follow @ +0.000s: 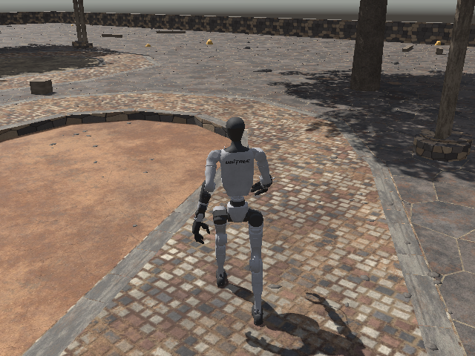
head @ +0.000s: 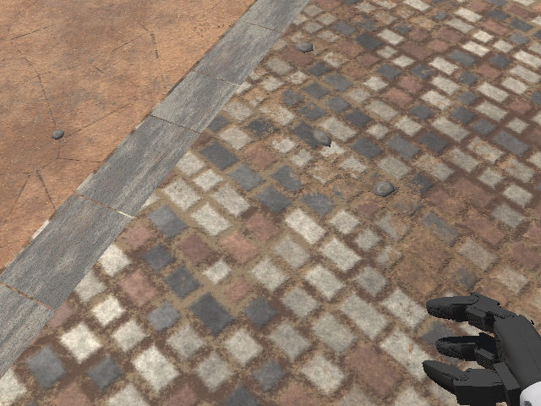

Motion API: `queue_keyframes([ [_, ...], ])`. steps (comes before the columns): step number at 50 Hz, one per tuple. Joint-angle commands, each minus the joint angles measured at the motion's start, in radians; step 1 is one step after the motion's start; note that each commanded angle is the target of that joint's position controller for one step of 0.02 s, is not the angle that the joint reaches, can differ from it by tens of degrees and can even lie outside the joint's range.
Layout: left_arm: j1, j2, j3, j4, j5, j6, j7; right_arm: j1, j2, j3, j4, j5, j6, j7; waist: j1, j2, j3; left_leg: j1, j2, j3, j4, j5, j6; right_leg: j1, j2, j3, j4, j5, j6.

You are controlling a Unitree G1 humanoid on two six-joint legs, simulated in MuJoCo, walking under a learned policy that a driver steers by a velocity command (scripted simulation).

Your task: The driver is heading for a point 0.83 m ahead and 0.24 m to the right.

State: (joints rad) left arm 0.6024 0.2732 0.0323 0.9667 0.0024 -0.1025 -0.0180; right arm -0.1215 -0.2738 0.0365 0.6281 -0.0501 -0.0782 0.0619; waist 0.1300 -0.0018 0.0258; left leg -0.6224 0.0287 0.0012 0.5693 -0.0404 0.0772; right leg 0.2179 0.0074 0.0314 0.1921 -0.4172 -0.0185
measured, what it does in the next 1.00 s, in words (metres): walks ahead, turning right: left foot, then right foot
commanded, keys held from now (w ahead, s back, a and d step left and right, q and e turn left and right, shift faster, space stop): w+e+shift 0.66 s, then w+shift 0.02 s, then shift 0.32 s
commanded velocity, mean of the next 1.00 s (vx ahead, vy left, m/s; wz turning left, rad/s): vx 0.85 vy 0.00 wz -0.70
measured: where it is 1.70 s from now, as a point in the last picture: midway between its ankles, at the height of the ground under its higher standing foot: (425, 246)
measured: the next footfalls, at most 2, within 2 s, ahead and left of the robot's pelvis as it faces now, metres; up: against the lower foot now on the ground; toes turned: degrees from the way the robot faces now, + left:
left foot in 0.02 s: +0.22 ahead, +0.13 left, +0.00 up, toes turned +0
right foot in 0.46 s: +0.61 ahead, -0.12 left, +0.00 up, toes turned -27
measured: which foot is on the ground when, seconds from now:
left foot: up 0.00-0.00, down 0.02-0.46, up 0.48-0.84, down 0.86-1.00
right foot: down 0.00-0.02, up 0.04-0.44, down 0.46-0.86, up 0.88-1.00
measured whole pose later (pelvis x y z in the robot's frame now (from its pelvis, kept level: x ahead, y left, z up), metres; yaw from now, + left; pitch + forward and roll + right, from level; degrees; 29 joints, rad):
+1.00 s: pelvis +0.87 -0.20 +0.01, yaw -44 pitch +0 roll +1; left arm 0.29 0.30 0.05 0.81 -0.02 -0.01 0.02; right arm 0.09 -0.26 -0.02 0.67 -0.02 -0.11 0.01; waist 0.02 -0.01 0.11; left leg -0.42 -0.04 0.05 0.49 -0.07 0.04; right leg -0.36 0.10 0.15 1.34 -0.50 0.03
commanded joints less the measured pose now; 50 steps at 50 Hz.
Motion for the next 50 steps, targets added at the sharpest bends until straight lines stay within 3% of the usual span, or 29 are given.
queue_keyframes([
  [1, -0.124, 0.222, 0.045, -0.084, 0.013, -0.007, 0.013, 0.534, -0.237, -0.101, 0.109, -0.019, -0.001, -0.058, -0.363, -0.043, -0.230, 0.878, 0.047, -0.056, 0.034, -0.225, 0.010, -0.536, -0.099, 0.035, 0.658, 0.846, -0.100],
  [2, -0.063, 0.035, 0.009, -0.122, 0.007, -0.010, 0.014, 0.629, -0.318, -0.122, 0.119, -0.051, -0.010, -0.073, -0.298, 0.226, -0.363, 1.074, 0.371, -0.463, -0.040, -0.557, 0.032, -0.778, 0.001, 0.024, 1.060, -0.015, -0.094],
  [3, -0.031, 0.068, 0.014, -0.156, -0.040, -0.003, 0.014, 0.597, -0.324, -0.128, 0.106, -0.028, 0.001, -0.068, -0.262, 0.301, -0.480, 1.054, 0.472, -0.865, -0.282, -0.686, 0.093, -0.892, 0.040, 0.069, 1.243, -0.027, -0.101],
  [4, -0.163, 0.129, 0.029, -0.161, -0.023, 0.011, 0.019, 0.480, -0.232, -0.117, 0.105, -0.013, 0.000, -0.066, -0.237, 0.147, -0.269, 0.906, 0.390, -0.689, -0.302, -0.685, 0.074, -0.968, -0.041, 0.063, 1.233, 0.104, -0.106],
  [5, -0.223, 0.119, 0.027, -0.164, -0.010, 0.018, 0.009, 0.420, -0.161, -0.103, 0.109, -0.006, -0.008, -0.062, -0.220, 0.084, -0.143, 0.766, 0.349, -0.513, -0.291, -0.501, 0.066, -0.967, -0.075, 0.050, 1.173, 0.170, -0.102],
  [8, -0.234, 0.056, 0.024, -0.158, 0.017, 0.064, -0.018, 0.420, -0.092, -0.088, 0.157, 0.005, -0.028, -0.060, -0.139, 0.087, -0.039, 0.555, 0.277, -0.225, -0.346, -0.211, 0.036, -0.883, -0.130, 0.041, 1.111, 0.173, -0.078],
  [10, -0.323, 0.024, 0.020, -0.201, 0.022, 0.090, -0.030, 0.442, -0.059, -0.082, 0.195, 0.030, -0.046, -0.054, -0.122, 0.079, 0.019, 0.544, 0.261, -0.094, -0.388, -0.086, 0.015, -0.954, -0.154, 0.025, 1.081, 0.191, -0.072],
  [13, -0.460, 0.007, 0.003, -0.273, 0.023, 0.097, -0.054, 0.428, -0.044, -0.077, 0.214, 0.031, -0.060, -0.053, -0.102, 0.090, 0.074, 0.498, 0.192, 0.117, -0.436, 0.113, -0.012, -0.972, -0.140, -0.043, 0.949, 0.355, -0.073],
  [16, -0.564, 0.028, -0.010, -0.316, 0.018, 0.094, -0.074, 0.423, -0.093, -0.086, 0.221, 0.027, -0.065, -0.064, -0.091, 0.037, 0.116, 0.494, 0.159, 0.253, -0.481, 0.278, -0.032, -0.872, -0.102, -0.136, 0.682, 0.480, -0.108],
  [19, -0.557, 0.070, -0.004, -0.307, 0.018, 0.089, -0.077, 0.490, -0.173, -0.100, 0.227, 0.028, -0.051, -0.083, -0.067, 0.049, 0.063, 0.628, 0.176, 0.298, -0.345, 0.866, -0.058, -0.706, 0.016, -0.246, 0.563, 0.476, -0.152],
  [22, -0.134, 0.176, 0.046, -0.190, 0.016, 0.088, -0.047, 0.410, -0.258, -0.126, 0.180, 0.014, 0.005, -0.100, 0.153, 0.102, -0.157, 0.589, 0.231, 0.251, 0.239, 1.094, -0.041, -0.267, 0.093, -0.190, 0.554, 0.288, -0.222],
  [23, -0.011, 0.219, 0.076, -0.139, 0.011, 0.091, -0.021, 0.403, -0.242, -0.127, 0.180, 0.006, 0.016, -0.087, 0.177, 0.024, -0.193, 0.426, 0.159, 0.242, 0.598, 0.648, -0.047, -0.066, 0.088, -0.106, 0.493, 0.211, -0.251],
  [24, -0.110, 0.287, 0.095, -0.141, -0.006, 0.103, 0.000, 0.385, -0.087, -0.088, 0.145, -0.005, 0.005, -0.067, 0.060, -0.234, -0.073, 0.106, -0.033, 0.216, 0.992, -0.371, -0.074, -0.044, -0.048, 0.155, 0.454, 0.279, -0.291],
  [25, -0.163, 0.389, 0.113, -0.192, 0.025, 0.113, -0.002, 0.451, -0.101, -0.081, 0.017, 0.022, -0.019, -0.064, -0.035, -0.293, -0.273, -0.222, -0.093, -0.004, 1.173, -0.472, -0.104, 0.228, -0.225, 0.698, 0.237, 0.144, -0.502],
  [26, -0.177, 0.338, 0.114, -0.217, 0.022, 0.112, 0.007, 0.373, -0.142, -0.075, 0.011, 0.007, -0.047, -0.067, -0.007, -0.078, -0.231, -0.294, -0.026, -0.099, 1.091, -0.387, -0.090, 0.171, -0.270, 0.826, 0.062, -0.039, -0.468],
  [28, -0.232, 0.241, 0.091, -0.189, 0.017, 0.091, 0.018, 0.317, -0.144, -0.070, 0.021, -0.001, -0.052, -0.070, -0.101, 0.106, -0.010, -0.193, 0.048, -0.096, 0.880, -0.313, -0.096, -0.164, -0.203, 0.668, 0.023, 0.070, -0.385],
  [31, -0.276, 0.188, 0.066, -0.194, 0.003, 0.045, 0.022, 0.328, -0.112, -0.058, 0.021, -0.030, 0.011, -0.064, -0.181, 0.113, 0.045, -0.021, 0.103, -0.085, 0.679, -0.350, -0.147, -0.464, -0.090, 0.460, 0.011, 0.263, -0.357],
  [35, -0.247, 0.189, 0.072, -0.186, 0.000, 0.019, 0.014, 0.113, -0.043, -0.027, -0.071, -0.005, 0.015, -0.040, -0.120, 0.061, 0.104, 0.093, 0.082, 0.010, 0.254, -0.013, -0.150, -0.594, 0.023, 0.292, -0.009, 0.541, -0.284],
  [38, -0.135, 0.173, 0.071, -0.136, -0.024, 0.021, 0.006, 0.087, -0.012, -0.018, -0.072, 0.009, -0.003, -0.039, -0.037, 0.019, 0.029, 0.231, -0.017, 0.076, 0.036, 0.263, -0.087, -0.472, 0.030, 0.226, 0.078, 0.918, -0.177],
  [40, -0.105, 0.176, 0.070, -0.117, -0.016, 0.022, 0.018, 0.107, -0.047, -0.031, -0.069, 0.004, -0.009, -0.053, -0.033, -0.034, -0.012, 0.278, -0.065, 0.058, -0.050, 0.256, -0.058, -0.342, 0.016, 0.247, 0.159, 1.031, -0.128],
  [41, -0.070, 0.103, 0.056, -0.114, -0.048, 0.034, 0.041, 0.045, -0.118, -0.079, -0.115, 0.058, -0.047, -0.064, -0.050, -0.017, -0.049, 0.330, -0.097, -0.008, -0.118, 0.216, -0.066, -0.283, -0.017, 0.324, 0.264, 0.935, -0.100],
  [42, -0.111, 0.156, 0.062, -0.113, -0.035, 0.045, 0.050, 0.134, -0.152, -0.096, -0.098, 0.067, -0.062, -0.070, -0.132, -0.047, -0.104, 0.377, -0.092, 0.005, -0.151, 0.267, -0.064, -0.215, -0.027, 0.307, 0.358, 0.977, -0.082],
  [43, -0.203, 0.184, 0.070, -0.145, -0.019, 0.055, 0.052, 0.303, -0.170, -0.108, -0.048, 0.056, -0.073, -0.073, -0.233, -0.091, -0.172, 0.538, -0.045, -0.001, -0.176, 0.400, -0.044, -0.245, -0.007, 0.269, 0.545, 0.968, -0.045],
  [44, -0.259, 0.113, 0.046, -0.197, 0.015, 0.059, 0.052, 0.502, -0.196, -0.106, 0.007, 0.034, -0.070, -0.075, -0.291, -0.011, -0.326, 0.842, 0.142, -0.149, -0.019, 0.740, 0.010, -0.425, 0.057, 0.209, 0.888, 0.498, 0.007],
  [45, -0.005, 0.004, 0.015, -0.178, -0.007, 0.056, 0.039, 0.530, -0.191, -0.097, 0.025, -0.004, -0.067, -0.054, -0.167, 0.297, -0.507, 1.158, 0.447, -0.569, 0.032, 0.978, 0.231, -0.728, 0.210, 0.244, 1.259, -0.294, 0.051],
  [46, 0.037, 0.098, 0.020, -0.149, -0.030, 0.065, 0.030, 0.507, -0.166, -0.109, 0.004, 0.018, -0.058, -0.045, -0.200, 0.216, -0.583, 1.139, 0.453, -0.698, -0.045, 0.664, 0.261, -0.791, 0.135, 0.284, 1.352, -0.201, 0.056],
  [47, -0.107, 0.155, 0.037, -0.179, -0.043, 0.077, 0.032, 0.406, -0.118, -0.104, -0.016, 0.029, -0.045, -0.051, -0.210, 0.122, -0.418, 0.975, 0.389, -0.554, -0.113, 0.493, 0.231, -0.824, 0.077, 0.220, 1.313, -0.132, 0.065],
  [48, -0.220, 0.163, 0.040, -0.212, -0.030, 0.085, 0.041, 0.316, -0.085, -0.089, -0.009, 0.038, -0.035, -0.052, -0.179, 0.006, -0.254, 0.761, 0.327, -0.439, -0.165, 0.447, 0.192, -0.823, 0.036, 0.148, 1.251, -0.070, 0.069],
  [50, -0.250, 0.128, 0.043, -0.232, -0.019, 0.102, 0.043, 0.281, -0.074, -0.076, 0.021, 0.029, -0.035, -0.045, -0.116, 0.008, -0.111, 0.486, 0.249, -0.304, -0.238, 0.508, 0.179, -0.743, -0.008, 0.124, 1.155, -0.049, 0.068],
])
